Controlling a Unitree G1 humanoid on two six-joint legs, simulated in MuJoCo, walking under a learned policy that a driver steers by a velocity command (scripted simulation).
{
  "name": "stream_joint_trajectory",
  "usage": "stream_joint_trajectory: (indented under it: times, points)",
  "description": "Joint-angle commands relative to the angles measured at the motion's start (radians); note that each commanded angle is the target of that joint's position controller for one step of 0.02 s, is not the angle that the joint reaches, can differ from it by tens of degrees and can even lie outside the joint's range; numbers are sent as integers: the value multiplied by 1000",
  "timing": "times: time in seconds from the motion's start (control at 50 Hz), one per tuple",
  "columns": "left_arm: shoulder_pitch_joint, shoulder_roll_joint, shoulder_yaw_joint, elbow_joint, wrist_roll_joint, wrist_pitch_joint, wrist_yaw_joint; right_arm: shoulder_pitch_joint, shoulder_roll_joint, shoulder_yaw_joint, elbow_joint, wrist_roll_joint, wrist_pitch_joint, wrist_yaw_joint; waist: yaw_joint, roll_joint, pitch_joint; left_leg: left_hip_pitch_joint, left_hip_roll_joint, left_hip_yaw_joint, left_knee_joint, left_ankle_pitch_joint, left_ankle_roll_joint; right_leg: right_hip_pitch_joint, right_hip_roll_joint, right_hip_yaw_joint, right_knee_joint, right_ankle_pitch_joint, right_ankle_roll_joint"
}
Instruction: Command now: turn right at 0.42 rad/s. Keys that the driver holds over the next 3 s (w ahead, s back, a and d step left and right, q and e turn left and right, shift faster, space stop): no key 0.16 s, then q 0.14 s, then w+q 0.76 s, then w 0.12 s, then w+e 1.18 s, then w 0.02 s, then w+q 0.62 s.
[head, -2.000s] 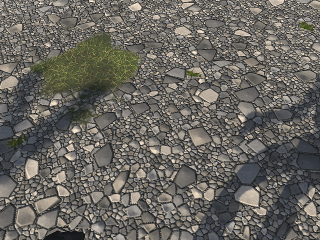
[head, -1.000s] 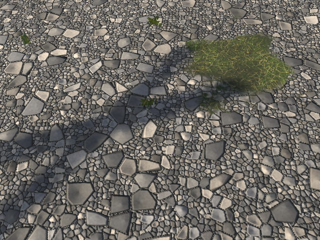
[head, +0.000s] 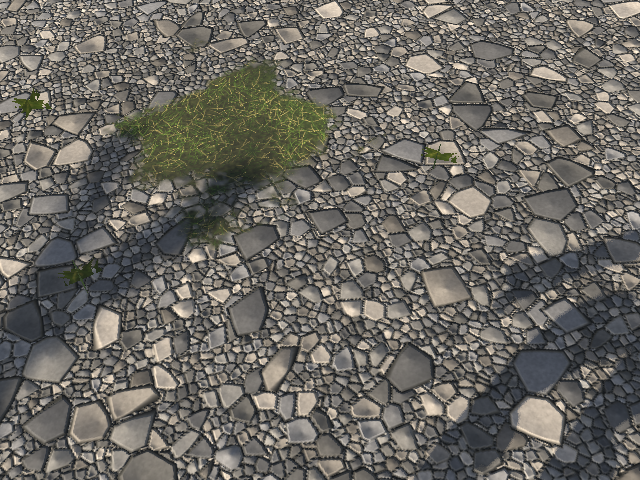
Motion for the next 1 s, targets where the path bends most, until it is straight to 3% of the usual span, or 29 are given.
stream_joint_trajectory:
  times: [0.02, 0.08, 0.1, 0.12, 0.14, 0.16, 0.22, 0.26, 0.3, 0.38, 0.4, 0.42, 0.44, 0.46, 0.48, 0.52, 0.58, 0.64, 0.72, 0.76, 0.8, 0.82, 0.84, 0.86, 0.88, 0.9, 0.92, 0.96, 1.0]
  points:
    - [-27, 163, 38, -67, 0, -2, 2, -8, -96, -18, -65, 3, -28, 14, 7, -154, -143, 22, 2, 20, -78, -6, 16, 147, -278, 284, -42, 437, -156]
    - [-44, 133, 22, -64, -12, 6, 10, 54, -90, -15, -43, -4, -38, 28, -43, -130, -138, 204, 25, 34, -376, 270, 63, 97, -218, 266, 9, 367, -85]
    - [3, 98, 10, -59, 4, 1, 10, 50, -137, -19, -53, -21, -37, 24, -15, -29, -158, 300, 150, -85, -396, 435, 108, 35, -160, 202, 86, 176, -29]
    - [84, 77, 4, -46, 22, -7, 7, 7, -189, -20, -75, -37, -28, 19, 49, 179, -142, 351, 303, -241, -370, 736, 215, -79, -16, 62, 232, -261, 30]
    - [42, 129, 20, -56, 14, -11, 10, 31, -145, -7, -61, -54, -29, 24, 10, 216, -126, 282, 399, -354, -388, 703, 368, -148, 5, -3, 374, -461, 82]
    - [38, 179, 38, -45, 10, -9, 15, 22, -124, 0, -59, -37, -34, 29, -1, 148, -106, 267, 382, -330, -394, 614, 389, -164, -29, -6, 501, -441, 113]
    - [38, 89, 22, -9, 21, 10, 19, -38, -64, 31, -39, -9, -41, 36, 19, 124, -91, 252, 252, -204, -383, 482, 290, -132, -103, -32, 444, -304, 175]
    - [-5, 50, 9, -14, 18, -1, 12, -17, -110, 18, -24, -4, -22, 33, -6, 160, -76, 251, 189, -160, -360, 537, 273, -89, -99, -116, 282, -270, 189]
    - [-36, 66, 16, -15, 1, -11, 16, 36, -170, -3, -20, -1, -4, 27, -44, 174, -98, 304, 189, -203, -339, 573, 288, -75, -68, -145, 182, -228, 182]
    - [11, 69, 25, 4, -9, -30, 10, 26, -156, -1, -26, 27, 18, 8, -10, 171, -94, 178, 144, -274, -407, -30, 265, 105, -51, -187, -114, -58, 107]
    - [45, 88, 30, 8, -6, -39, 10, 20, -127, 8, -32, 20, 14, 4, 9, 139, -101, 58, 120, -263, -384, -124, 231, 230, -108, -151, -115, -49, 73]
    - [130, 146, 46, 26, 9, -49, 13, -27, -80, 20, -62, 14, 3, 5, 48, 18, -108, -112, 53, -158, -253, -190, 173, 331, -223, -34, -115, -189, 4]
    - [206, 201, 62, 52, 18, -60, 4, -69, -42, 30, -98, 22, -11, 7, 76, -175, -90, -235, -58, 17, -30, -204, 126, 335, -369, 206, -236, -402, -105]
    - [180, 194, 59, 43, 30, -77, -1, -94, -78, 21, -123, 23, -23, 10, 79, -204, -3, -345, 3, 4, 145, -227, 118, 296, -493, 349, -314, -417, -177]
    - [139, 135, 44, 31, 30, -93, 5, -56, -110, 7, -106, 28, -29, 16, 47, -164, 31, -380, 40, -22, 244, -183, 124, 291, -477, 304, -315, -379, -168]
    - [116, 91, 31, 27, 7, -109, 12, -13, -97, 4, -87, 24, -33, 30, 29, -150, 45, -449, 75, -25, 295, -71, 118, 356, -427, 169, -318, -237, -119]
    - [146, 98, 33, 34, 15, -110, 9, -58, -50, 20, -111, 23, -42, 58, 54, -116, 45, -429, 94, 43, 264, 64, 89, 328, -376, -17, -333, 8, -97]
    - [158, 126, 40, 36, 8, -109, 2, -111, -24, 38, -154, 19, -41, 83, 70, -116, 44, -336, 111, 99, 126, 162, 67, 259, -356, -141, -339, 95, -95]
    - [188, 170, 55, 46, -10, -108, -9, -146, -40, 42, -199, 21, -34, 99, 63, -111, 58, -208, 93, 162, -12, 174, 109, 212, -385, -222, -323, 157, -77]
    - [185, 185, 61, 46, -15, -103, -12, -114, -70, 28, -211, 21, -29, 99, 21, -119, 33, -119, 52, 195, -51, 140, 154, 228, -400, -265, -243, 396, -57]
    - [183, 184, 58, 38, -15, -96, -8, 99, -139, -17, -163, 20, -19, 90, -106, -89, -116, 205, -35, 239, -111, 168, 214, 175, -356, -366, 76, 746, -7]
    - [199, 160, 45, 23, 0, -102, -3, 269, -194, -50, -122, 26, -8, 73, -184, -46, -203, 477, -20, 157, -106, 157, 250, -7, -320, -380, 331, 633, 32]
    - [254, 18, 1, -49, 36, -119, -9, 313, -318, -71, -121, 26, -6, 56, -115, 272, -304, 755, 272, -422, -241, -96, 412, -403, -151, -360, 736, -205, 105]
    - [189, 75, 3, -61, 7, -152, -16, 316, -265, -47, -156, 21, -25, 62, -153, 193, -441, 780, 377, -783, -440, -295, 483, -493, -97, -108, 894, -357, 96]
    - [102, 144, 23, -89, -35, -166, -23, 273, -202, -29, -142, 10, -42, 66, -156, 126, -274, 685, 360, -657, -473, -262, 436, -595, -144, -98, 912, -263, 78]
    - [83, 135, 16, -96, -34, -177, -22, 234, -179, -22, -141, 6, -51, 66, -122, 76, -180, 551, 319, -530, -467, -164, 412, -575, -187, -113, 847, -181, 57]
    - [85, 127, 17, -85, -9, -180, -16, 167, -155, -15, -150, 1, -54, 65, -76, 18, -125, 417, 276, -429, -461, -30, 389, -515, -220, -113, 764, -122, 57]
    - [122, 127, 24, -72, 11, -160, -18, 93, -126, -6, -177, -20, -56, 61, -11, 59, -97, 258, 216, -317, -494, 134, 381, -395, -246, -104, 683, -59, 63]
    - [131, 104, 20, -66, 27, -140, -20, 92, -124, -7, -167, -8, -63, 54, 2, 49, -81, 182, 198, -250, -517, 252, 397, -367, -237, -129, 622, -29, 93]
